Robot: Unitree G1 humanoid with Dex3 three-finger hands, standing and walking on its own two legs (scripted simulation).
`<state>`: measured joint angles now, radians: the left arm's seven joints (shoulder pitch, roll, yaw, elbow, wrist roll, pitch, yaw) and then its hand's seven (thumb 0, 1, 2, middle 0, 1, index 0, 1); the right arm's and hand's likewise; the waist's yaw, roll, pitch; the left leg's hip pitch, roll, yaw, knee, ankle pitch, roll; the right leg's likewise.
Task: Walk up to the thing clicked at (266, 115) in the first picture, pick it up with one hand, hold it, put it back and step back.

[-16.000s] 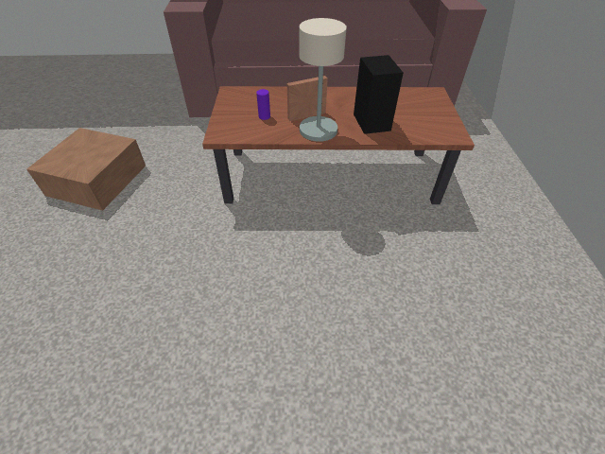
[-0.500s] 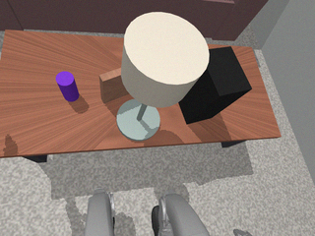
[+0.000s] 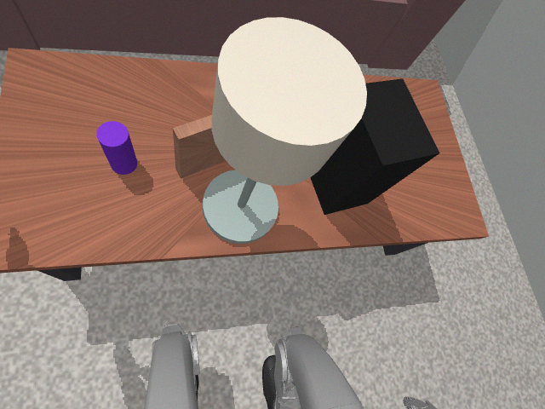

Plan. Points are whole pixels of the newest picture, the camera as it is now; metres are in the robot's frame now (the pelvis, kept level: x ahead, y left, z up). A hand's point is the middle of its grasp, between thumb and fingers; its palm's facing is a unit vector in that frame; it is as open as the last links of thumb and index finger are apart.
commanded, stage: approach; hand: left
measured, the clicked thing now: (118, 149) +0.58 +0.23 -0.22
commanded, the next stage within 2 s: close in in 0.38 s
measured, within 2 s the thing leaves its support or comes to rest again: neither
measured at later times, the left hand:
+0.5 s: hand (62, 159) +0.53 +0.30 -0.16, palm faces +0.26 -0.96 +0.06, open 17.7 cm
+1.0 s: hand (104, 161) +0.54 +0.24 -0.20, palm faces +0.24 -0.97 -0.01, open 17.6 cm
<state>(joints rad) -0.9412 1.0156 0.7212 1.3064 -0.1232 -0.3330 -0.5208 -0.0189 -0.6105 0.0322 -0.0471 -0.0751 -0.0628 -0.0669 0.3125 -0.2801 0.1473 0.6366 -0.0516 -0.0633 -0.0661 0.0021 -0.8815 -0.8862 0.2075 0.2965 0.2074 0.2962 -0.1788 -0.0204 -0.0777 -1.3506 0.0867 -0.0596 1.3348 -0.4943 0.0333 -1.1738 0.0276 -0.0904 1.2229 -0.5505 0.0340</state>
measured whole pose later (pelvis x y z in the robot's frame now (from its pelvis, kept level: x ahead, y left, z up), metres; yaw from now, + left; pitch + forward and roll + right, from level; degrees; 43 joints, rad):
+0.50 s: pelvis -0.04 -0.01 -0.16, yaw -5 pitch +37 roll -10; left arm -1.12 0.92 0.70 1.36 -0.01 -0.50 -0.33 -0.02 -0.59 0.10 -0.01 -0.09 -0.02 -0.08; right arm 0.20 -0.24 0.19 0.61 -0.14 0.03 0.04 0.00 -0.89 -0.89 0.21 0.30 0.21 0.30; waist -0.26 -0.02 -0.08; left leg -1.97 0.10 -0.09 1.89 -0.59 0.04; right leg -1.80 0.04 -0.09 1.84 -0.70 0.03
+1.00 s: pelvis -0.06 -0.03 -0.23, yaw -7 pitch +35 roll -10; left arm -1.14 0.89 0.62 1.23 0.01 -0.39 -0.20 -0.02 -0.59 0.03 -0.04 -0.08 -0.07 -0.06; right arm 0.22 -0.28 0.17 0.61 -0.12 0.10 0.04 0.00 -0.92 -0.89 0.20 0.30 0.20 0.30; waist -0.26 0.01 -0.06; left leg -2.16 0.12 -0.15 2.13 -0.61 0.01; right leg -1.99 0.07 -0.12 2.08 -0.72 0.01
